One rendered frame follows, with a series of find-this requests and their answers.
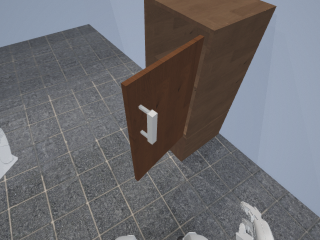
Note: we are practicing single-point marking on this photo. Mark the handle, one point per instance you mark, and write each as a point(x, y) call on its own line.
point(152, 120)

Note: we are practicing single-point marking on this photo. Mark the left robot hand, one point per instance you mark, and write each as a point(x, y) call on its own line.
point(7, 160)

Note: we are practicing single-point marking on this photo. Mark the cupboard door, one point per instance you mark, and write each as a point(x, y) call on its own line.
point(166, 87)

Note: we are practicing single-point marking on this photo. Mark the right robot hand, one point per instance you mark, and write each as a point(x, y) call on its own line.
point(258, 229)

